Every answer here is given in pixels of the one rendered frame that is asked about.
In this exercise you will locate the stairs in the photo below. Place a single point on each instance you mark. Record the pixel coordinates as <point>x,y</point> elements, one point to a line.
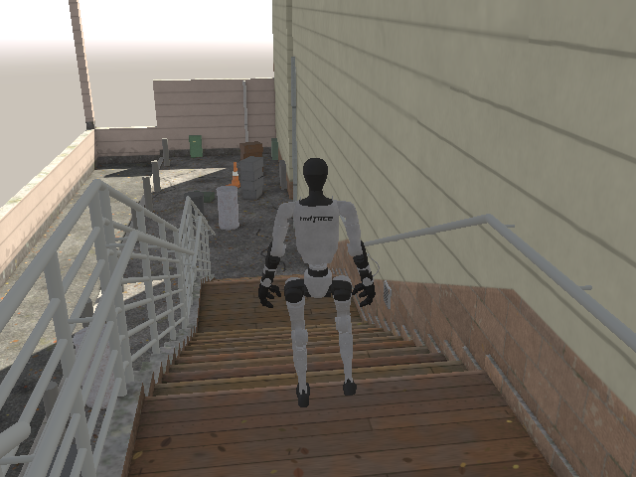
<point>253,278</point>
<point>260,358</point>

